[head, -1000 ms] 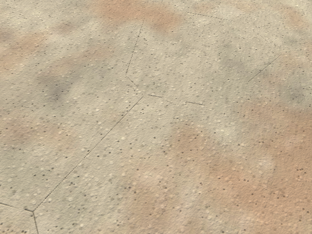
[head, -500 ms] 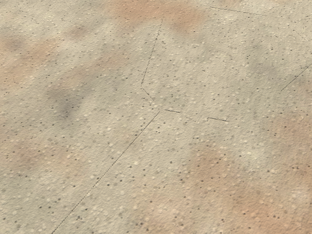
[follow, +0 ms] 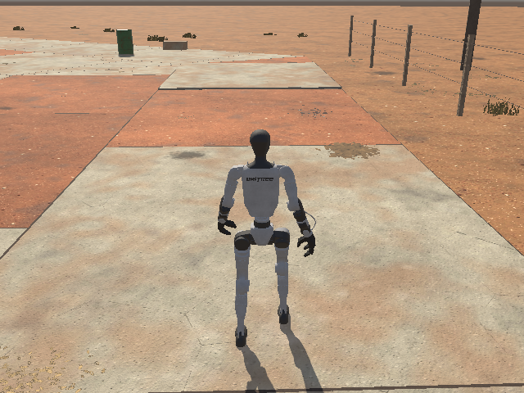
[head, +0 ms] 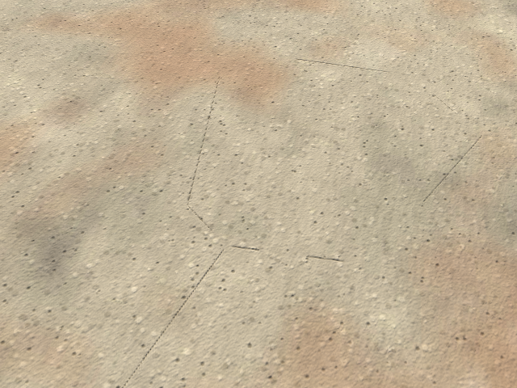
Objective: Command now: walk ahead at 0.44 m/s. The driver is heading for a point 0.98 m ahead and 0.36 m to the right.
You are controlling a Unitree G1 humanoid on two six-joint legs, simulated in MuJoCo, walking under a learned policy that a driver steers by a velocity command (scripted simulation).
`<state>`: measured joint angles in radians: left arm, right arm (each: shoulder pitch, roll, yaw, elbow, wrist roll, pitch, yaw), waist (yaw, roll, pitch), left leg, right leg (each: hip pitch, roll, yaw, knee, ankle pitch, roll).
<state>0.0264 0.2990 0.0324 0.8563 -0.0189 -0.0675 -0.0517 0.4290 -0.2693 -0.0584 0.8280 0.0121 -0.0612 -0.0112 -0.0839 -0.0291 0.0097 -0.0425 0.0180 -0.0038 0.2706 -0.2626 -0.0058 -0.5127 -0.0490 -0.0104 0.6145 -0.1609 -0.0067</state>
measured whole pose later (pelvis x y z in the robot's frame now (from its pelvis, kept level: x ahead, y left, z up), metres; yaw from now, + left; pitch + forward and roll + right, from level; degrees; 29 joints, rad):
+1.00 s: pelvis +0.53 -0.03 +0.00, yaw -11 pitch +0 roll +3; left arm 0.14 0.28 0.06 0.83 -0.02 -0.03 -0.02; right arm 0.28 -0.27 -0.07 0.88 -0.01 -0.10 -0.01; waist -0.05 -0.04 0.05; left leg 0.02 -0.04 0.22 0.21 -0.23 0.02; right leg -0.68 -0.13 0.04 0.77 0.00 -0.01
